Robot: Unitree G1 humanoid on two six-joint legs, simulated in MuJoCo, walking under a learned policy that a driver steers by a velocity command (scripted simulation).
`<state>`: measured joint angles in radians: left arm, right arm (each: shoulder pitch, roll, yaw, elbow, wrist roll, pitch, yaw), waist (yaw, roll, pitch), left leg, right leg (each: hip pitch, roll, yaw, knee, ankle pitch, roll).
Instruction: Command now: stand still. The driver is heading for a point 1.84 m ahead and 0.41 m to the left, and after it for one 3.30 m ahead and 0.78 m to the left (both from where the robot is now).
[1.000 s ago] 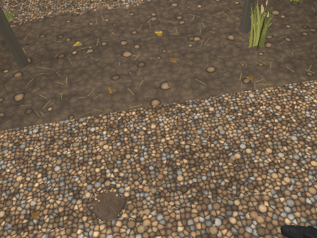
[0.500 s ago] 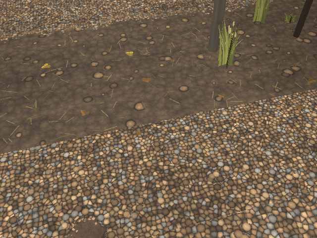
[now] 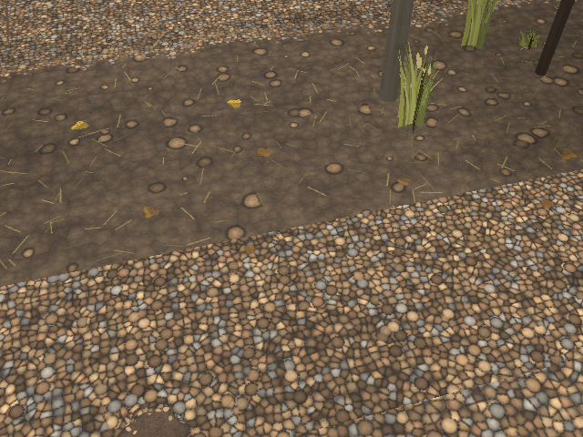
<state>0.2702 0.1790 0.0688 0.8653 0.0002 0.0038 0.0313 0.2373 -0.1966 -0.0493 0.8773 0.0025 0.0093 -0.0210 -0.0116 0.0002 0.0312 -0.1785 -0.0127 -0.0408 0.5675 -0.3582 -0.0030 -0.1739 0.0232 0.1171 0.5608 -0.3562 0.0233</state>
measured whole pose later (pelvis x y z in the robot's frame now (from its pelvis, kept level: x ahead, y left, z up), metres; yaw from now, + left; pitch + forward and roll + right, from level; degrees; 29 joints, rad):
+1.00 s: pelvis +0.21 +0.00 -0.01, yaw +0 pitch +2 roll +0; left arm 0.53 0.19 0.03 1.09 -0.01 -0.06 0.02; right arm -0.04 -0.21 -0.04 0.76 0.03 -0.07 0.04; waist 0.08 0.01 0.03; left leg -0.55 -0.01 0.03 0.61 -0.06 0.07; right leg 0.12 0.01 0.00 0.33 -0.47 -0.01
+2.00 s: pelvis +0.76 -0.13 -0.17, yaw +4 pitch +2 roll -1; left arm 0.22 0.20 0.03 0.95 0.03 -0.07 0.00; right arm 0.20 -0.23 -0.04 0.81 0.02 -0.01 -0.04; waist 0.00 0.06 0.09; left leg -0.67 0.07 -0.06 1.05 -0.24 -0.07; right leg -0.31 0.01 -0.13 0.52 -0.24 -0.05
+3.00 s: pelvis +1.07 -0.03 -0.17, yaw +38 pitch +3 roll -1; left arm 0.36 0.26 0.07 0.86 0.00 -0.08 0.00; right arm 0.16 -0.29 -0.07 0.62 0.02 -0.03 0.02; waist 0.09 0.05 0.01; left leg -0.73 0.07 -0.07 0.85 -0.05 0.00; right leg -0.01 0.00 -0.13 0.26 -0.30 -0.01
